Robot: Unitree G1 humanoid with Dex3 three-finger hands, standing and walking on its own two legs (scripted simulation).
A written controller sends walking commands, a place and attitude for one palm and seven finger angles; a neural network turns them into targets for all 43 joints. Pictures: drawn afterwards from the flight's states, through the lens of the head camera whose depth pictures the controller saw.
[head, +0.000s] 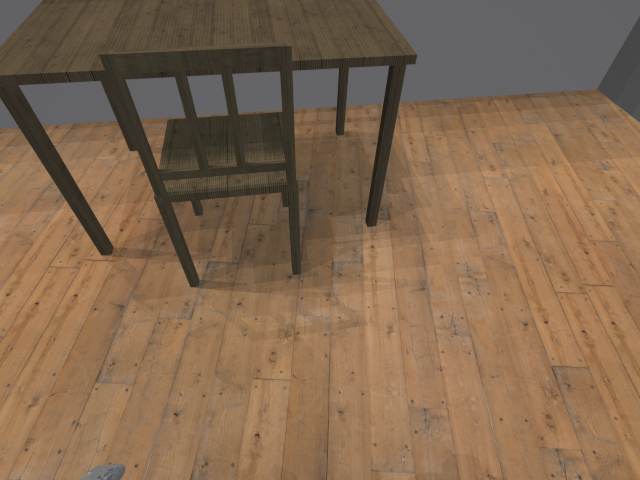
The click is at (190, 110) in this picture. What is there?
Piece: chair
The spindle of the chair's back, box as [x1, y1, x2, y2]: [173, 71, 208, 169]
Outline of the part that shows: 173,71 199,168 207,168 208,165 185,71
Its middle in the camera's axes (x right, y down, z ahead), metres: -0.33 -0.29 +0.99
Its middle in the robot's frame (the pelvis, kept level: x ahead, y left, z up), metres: +0.92 +0.38 -0.08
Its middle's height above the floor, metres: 0.69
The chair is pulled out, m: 0.00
